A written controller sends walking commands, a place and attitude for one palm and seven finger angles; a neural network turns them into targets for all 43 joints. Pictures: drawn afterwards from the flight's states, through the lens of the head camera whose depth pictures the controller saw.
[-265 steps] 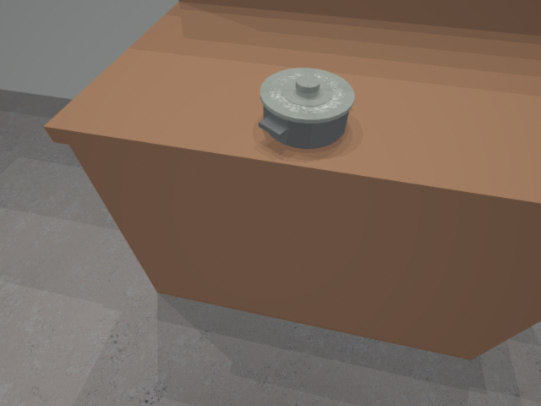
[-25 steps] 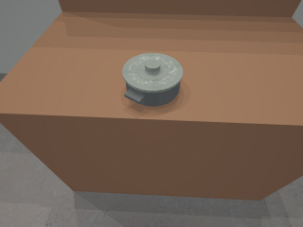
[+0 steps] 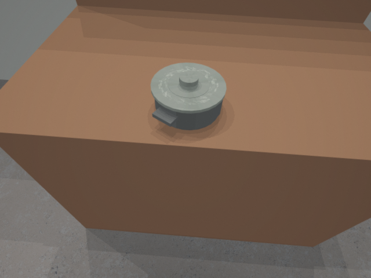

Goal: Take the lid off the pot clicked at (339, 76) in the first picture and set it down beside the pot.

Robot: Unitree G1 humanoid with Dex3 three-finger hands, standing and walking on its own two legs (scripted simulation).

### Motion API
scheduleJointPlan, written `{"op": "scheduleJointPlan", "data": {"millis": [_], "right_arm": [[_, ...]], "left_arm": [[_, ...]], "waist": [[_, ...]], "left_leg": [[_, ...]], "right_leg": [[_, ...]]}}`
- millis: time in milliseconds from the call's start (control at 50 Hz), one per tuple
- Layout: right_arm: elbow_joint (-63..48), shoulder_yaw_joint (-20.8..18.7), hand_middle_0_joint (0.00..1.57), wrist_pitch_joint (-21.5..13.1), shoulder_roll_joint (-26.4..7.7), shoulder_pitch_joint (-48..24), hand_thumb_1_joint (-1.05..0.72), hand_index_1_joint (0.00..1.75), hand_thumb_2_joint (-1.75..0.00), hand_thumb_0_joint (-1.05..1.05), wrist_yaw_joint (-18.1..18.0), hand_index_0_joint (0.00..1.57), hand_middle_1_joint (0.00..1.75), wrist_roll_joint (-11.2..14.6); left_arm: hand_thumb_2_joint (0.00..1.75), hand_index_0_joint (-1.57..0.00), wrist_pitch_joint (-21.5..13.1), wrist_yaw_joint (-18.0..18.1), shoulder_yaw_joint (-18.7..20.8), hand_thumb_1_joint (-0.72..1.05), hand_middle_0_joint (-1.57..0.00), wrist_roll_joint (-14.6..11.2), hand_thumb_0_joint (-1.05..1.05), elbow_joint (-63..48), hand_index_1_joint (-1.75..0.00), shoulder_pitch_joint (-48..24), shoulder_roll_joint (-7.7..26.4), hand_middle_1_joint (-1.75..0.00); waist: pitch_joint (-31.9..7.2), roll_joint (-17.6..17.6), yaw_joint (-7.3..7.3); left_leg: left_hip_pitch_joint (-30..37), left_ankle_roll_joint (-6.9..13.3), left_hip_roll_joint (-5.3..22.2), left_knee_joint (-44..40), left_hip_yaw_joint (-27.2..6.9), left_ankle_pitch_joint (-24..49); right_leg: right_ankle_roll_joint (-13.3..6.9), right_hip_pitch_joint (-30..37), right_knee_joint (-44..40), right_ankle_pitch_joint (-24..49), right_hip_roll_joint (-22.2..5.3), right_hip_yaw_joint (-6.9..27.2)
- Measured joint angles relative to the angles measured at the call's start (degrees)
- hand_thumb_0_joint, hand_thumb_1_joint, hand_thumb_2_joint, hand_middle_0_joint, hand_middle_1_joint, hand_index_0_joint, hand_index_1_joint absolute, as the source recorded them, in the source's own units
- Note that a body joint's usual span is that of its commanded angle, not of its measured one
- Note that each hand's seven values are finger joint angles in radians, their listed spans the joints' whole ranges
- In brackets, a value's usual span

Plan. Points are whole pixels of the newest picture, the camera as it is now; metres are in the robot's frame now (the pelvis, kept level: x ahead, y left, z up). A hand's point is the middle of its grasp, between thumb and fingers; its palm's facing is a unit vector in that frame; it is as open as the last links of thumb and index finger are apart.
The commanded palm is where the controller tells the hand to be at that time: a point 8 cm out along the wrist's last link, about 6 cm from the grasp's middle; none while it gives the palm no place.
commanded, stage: shuffle to correct the standing spot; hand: left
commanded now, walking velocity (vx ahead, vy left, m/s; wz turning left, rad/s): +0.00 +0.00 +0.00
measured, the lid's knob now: (188, 78) +0.51 +0.04 +0.15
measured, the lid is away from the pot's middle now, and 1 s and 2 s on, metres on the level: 0.00 0.00 0.00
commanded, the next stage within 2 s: come to a stop and stand still in 0.90 s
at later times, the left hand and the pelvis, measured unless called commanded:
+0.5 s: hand out of the picture +0.03 +0.15 -0.19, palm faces +0.08 -0.98 -0.19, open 7.4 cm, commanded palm none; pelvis +0.02 -0.03 -0.01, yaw +2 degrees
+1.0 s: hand out of the picture +0.13 +0.12 -0.17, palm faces +0.05 -0.99 -0.15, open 7.4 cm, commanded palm none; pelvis +0.04 -0.07 +0.01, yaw +1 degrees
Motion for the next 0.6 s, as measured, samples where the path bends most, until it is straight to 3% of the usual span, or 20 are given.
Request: {"op": "scheduleJointPlan", "data": {"millis": [260, 420, 460, 540, 600], "right_arm": [[0.16, -0.22, 0.20, 0.25, 0.68, 0.86, -0.92, 0.30, -0.90, 0.01, 0.17, 0.20, 0.30, -0.43], [-0.82, -1.11, 0.20, 0.75, 1.37, 3.50, -0.91, 0.30, -0.90, 0.01, -0.38, 0.21, 0.30, -0.95], [-0.84, -1.30, 0.20, 1.11, 1.21, 3.72, -0.91, 0.30, -0.90, 0.01, -0.55, 0.21, 0.30, -0.72], [-1.27, -1.92, 0.20, 1.97, 0.88, 1.83, -0.91, 0.30, -0.90, 0.01, -0.58, 0.21, 0.30, -0.34], [-2.74, -2.38, 0.20, 1.87, 0.48, -0.45, -0.91, 0.30, -0.90, 0.01, -0.41, 0.20, 0.30, -0.07]], "left_arm": [[0.90, -0.20, 0.91, -0.60, 0.53, 0.91, -0.20, 0.29, 0.01, -0.32, -0.30, 0.99, 0.16, -0.30], [0.90, -0.20, 2.05, -1.76, 2.12, 0.91, -0.20, 0.77, 0.01, -2.44, -0.30, 2.18, 0.36, -0.30], [0.90, -0.20, 1.56, -1.79, 2.50, 0.91, -0.20, 0.86, 0.01, -3.41, -0.30, 2.44, 0.20, -0.30], [0.90, -0.20, 0.54, -1.01, 2.76, 0.91, -0.20, 0.99, 0.01, -4.83, -0.30, 3.55, -0.22, -0.30], [0.90, -0.20, 0.83, -0.57, 2.61, 0.91, -0.20, 1.30, 0.01, -4.73, -0.30, 5.12, -0.68, -0.30]], "waist": [[-0.42, -0.59, -0.25], [-0.94, 0.06, -0.71], [-0.67, 0.48, -0.64], [1.08, -0.79, 0.82], [1.74, -1.79, 1.37]], "left_leg": [[-0.19, 0.06, 0.06, 1.24, -0.20, -0.86], [-2.55, -1.34, 1.81, 6.12, -1.65, -4.28], [-4.93, -0.31, 2.48, 10.97, -1.84, -6.58], [-12.52, 0.72, 0.95, 28.01, -1.10, -14.37], [-15.52, 0.81, 0.09, 29.29, 0.77, -13.73]], "right_leg": [[-0.08, -0.16, 1.28, -0.93, -0.01, -0.20], [-1.65, -1.79, 5.34, -4.43, 1.51, -1.65], [-2.35, -1.76, 5.40, -4.94, 2.17, -2.61], [-3.94, -0.41, 3.60, -4.43, 2.84, -3.01], [-4.07, 0.83, 2.02, -3.89, 3.58, -2.48]]}}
